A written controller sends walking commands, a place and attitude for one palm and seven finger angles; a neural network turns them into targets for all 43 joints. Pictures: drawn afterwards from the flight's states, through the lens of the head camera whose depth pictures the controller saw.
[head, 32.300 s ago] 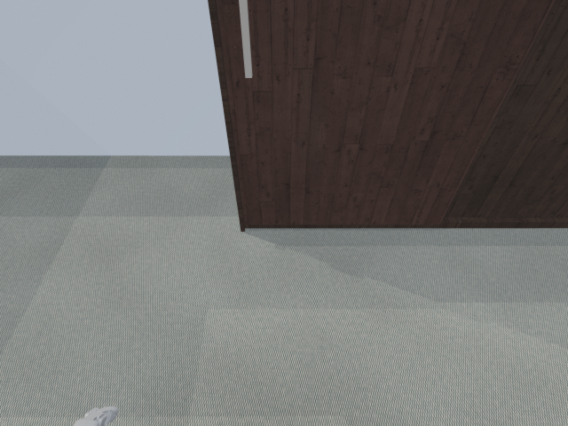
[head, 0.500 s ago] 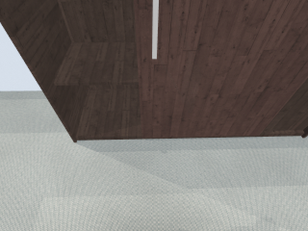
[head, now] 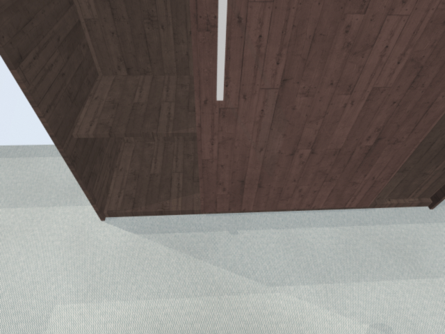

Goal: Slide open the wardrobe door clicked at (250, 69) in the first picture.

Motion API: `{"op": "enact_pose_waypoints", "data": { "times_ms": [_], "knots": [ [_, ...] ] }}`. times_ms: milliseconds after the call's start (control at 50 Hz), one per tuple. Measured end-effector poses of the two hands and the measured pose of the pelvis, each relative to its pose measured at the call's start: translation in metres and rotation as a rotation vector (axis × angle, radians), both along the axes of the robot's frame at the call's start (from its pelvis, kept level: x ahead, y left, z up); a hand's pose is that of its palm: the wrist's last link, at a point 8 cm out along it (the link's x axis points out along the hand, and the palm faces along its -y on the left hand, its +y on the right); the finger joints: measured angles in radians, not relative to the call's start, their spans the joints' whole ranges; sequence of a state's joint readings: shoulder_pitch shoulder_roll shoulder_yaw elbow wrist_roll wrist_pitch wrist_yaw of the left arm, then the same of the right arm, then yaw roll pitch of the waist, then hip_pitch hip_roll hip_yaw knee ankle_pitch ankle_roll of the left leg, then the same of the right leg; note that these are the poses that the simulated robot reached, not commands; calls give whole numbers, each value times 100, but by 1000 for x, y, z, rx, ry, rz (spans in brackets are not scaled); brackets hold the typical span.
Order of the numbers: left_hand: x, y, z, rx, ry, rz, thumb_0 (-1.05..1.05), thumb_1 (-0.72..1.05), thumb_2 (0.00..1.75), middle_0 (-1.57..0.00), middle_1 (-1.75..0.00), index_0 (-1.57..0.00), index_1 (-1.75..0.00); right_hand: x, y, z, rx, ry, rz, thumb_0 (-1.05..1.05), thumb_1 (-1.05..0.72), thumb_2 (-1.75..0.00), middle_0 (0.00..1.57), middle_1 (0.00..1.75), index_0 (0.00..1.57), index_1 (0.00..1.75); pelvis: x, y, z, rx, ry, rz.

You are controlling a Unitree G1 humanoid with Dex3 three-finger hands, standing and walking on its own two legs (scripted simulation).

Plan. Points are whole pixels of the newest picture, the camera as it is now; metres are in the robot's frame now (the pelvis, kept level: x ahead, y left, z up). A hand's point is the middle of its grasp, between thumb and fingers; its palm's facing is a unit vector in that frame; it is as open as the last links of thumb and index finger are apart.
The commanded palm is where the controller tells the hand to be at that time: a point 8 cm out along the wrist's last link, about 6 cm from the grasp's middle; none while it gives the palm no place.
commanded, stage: look to check the result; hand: left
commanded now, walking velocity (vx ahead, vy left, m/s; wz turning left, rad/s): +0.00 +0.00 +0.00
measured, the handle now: (220, 45) +0.76 +0.05 +0.15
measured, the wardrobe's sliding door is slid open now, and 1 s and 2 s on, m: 0.49 0.49 0.49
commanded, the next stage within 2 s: stand and wait in 0.62 s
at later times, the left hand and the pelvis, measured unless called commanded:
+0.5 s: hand out of the picture +0.03 +0.19 -0.18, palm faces +0.01 -0.98 -0.20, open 7.4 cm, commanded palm none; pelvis +0.02 +0.00 +0.00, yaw +0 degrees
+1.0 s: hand out of the picture +0.04 +0.18 -0.18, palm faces +0.02 -0.98 -0.19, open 7.4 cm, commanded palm none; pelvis +0.03 +0.00 +0.00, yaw +0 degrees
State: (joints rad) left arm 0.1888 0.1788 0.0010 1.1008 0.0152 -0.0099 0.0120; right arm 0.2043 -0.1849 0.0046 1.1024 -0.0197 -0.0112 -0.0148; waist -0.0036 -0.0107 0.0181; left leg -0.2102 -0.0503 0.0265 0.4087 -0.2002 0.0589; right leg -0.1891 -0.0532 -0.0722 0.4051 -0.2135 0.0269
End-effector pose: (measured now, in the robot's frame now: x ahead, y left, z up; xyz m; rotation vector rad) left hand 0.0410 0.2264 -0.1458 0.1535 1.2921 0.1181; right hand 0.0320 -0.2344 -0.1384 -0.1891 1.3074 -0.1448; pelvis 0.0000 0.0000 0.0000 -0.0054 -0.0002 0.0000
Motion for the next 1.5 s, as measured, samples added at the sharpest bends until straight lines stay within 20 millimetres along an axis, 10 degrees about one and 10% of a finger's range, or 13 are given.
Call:
{"op": "enact_pose_waypoints", "data": {
  "times_ms": [360, 1500],
  "knots": [
    [-22, 9, 1, 26, 111, 36, 1, 91, 90, -20, -30, -19, -30, 9, 2, -2, 2, 47, 3, 1, -90, -90, 20, 30, 20, 30, 18, 0, 2, 0, -6, 2],
    [0, 13, 3, 31, 83, 27, 0, 91, 90, -20, -30, -20, -30, 20, -11, 3, -31, 42, 7, 1, -90, -90, 20, 30, 20, 30, 27, -2, 3, 3, -12, 4]
  ]
}}
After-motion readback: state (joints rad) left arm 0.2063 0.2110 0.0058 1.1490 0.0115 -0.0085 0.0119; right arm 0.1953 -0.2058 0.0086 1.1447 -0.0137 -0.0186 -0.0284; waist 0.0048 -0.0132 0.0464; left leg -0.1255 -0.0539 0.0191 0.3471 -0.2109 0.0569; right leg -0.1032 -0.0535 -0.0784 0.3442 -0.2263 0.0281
